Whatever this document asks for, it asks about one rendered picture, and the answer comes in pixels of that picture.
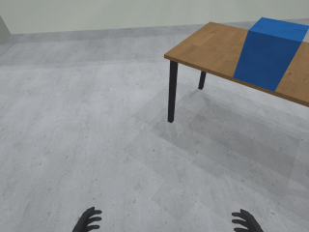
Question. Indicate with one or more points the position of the robot left hand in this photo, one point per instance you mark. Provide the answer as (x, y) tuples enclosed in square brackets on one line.
[(86, 218)]

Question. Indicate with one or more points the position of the carton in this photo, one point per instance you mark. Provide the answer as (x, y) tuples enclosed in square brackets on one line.
[(268, 50)]

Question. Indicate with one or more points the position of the robot right hand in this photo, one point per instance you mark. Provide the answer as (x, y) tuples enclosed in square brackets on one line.
[(251, 224)]

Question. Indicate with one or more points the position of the table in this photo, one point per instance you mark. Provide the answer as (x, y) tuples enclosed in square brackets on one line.
[(215, 48)]

